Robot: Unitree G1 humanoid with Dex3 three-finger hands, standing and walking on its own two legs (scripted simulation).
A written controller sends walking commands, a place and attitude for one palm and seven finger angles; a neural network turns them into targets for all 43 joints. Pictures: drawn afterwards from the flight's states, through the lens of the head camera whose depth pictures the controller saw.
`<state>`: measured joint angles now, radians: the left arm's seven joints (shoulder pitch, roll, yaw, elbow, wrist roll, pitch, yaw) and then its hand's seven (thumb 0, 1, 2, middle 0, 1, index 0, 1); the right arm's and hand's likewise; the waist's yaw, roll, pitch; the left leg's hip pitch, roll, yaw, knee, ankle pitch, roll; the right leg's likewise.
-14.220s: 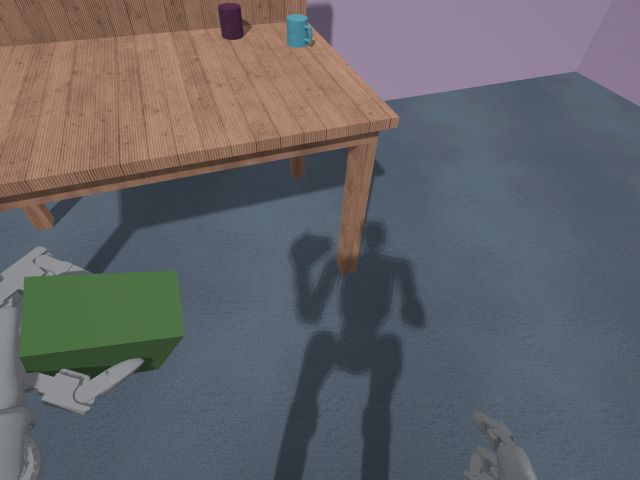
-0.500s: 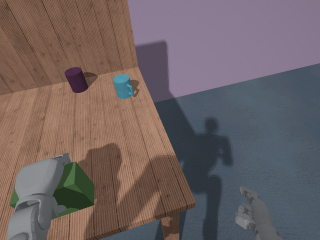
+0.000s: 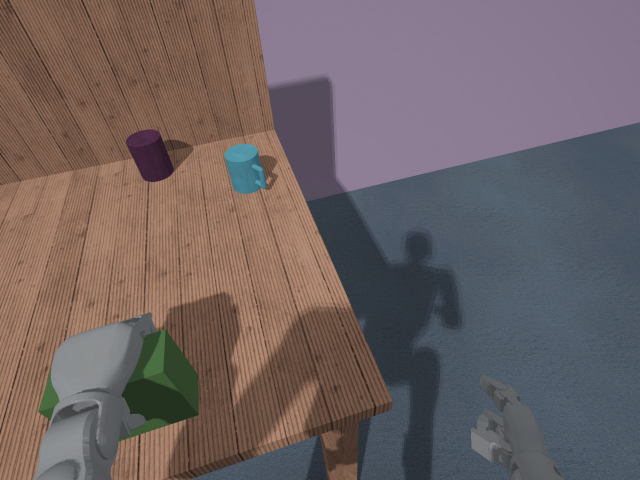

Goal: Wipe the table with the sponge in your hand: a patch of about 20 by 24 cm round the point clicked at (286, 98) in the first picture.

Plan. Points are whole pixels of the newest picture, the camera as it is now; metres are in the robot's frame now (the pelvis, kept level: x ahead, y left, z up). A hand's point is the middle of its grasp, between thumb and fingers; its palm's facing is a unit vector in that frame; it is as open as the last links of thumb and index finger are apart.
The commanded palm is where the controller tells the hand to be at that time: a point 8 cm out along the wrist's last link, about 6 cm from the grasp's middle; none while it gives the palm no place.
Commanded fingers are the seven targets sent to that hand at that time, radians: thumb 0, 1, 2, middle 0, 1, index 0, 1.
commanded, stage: lower the sponge onto the table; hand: left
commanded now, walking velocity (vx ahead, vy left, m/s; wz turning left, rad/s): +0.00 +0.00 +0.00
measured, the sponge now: (135, 397) +0.19 +0.28 +0.00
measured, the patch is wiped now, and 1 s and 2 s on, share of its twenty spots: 0.00 0.10 0.40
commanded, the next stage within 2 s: wipe forward along the first lane in 0.64 s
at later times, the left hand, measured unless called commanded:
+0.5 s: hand (128, 380) +0.20 +0.29 +0.02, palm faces -0.05 -0.09 -1.00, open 9.9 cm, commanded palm +0.18 +0.28 +0.08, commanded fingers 0.00 0.10 1.30 -1.20 -1.60 -1.20 -1.60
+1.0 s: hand (123, 370) +0.22 +0.31 +0.02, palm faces -0.06 -0.06 -1.00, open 9.9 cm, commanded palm +0.20 +0.30 +0.06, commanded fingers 0.00 0.10 1.30 -1.20 -1.60 -1.20 -1.60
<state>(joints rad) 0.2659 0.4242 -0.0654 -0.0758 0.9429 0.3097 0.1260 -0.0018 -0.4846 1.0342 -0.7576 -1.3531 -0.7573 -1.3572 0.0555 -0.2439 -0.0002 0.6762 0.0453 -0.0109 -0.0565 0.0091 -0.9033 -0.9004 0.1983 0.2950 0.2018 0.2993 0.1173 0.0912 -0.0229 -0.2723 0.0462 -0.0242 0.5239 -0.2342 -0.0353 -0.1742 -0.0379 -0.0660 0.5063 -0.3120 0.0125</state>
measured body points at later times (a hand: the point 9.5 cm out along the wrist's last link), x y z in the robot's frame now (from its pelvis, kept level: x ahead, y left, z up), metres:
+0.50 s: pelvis +0.00 +0.00 +0.00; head +0.00 -0.03 +0.45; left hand +0.20 +0.29 +0.08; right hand +0.23 -0.22 -0.09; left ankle +0.03 +0.14 -0.73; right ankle -0.03 -0.13 -0.73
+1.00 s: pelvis +0.00 +0.00 +0.00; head +0.00 -0.03 +0.44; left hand +0.22 +0.30 +0.07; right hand +0.23 -0.22 -0.10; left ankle +0.03 +0.14 -0.73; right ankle -0.03 -0.13 -0.73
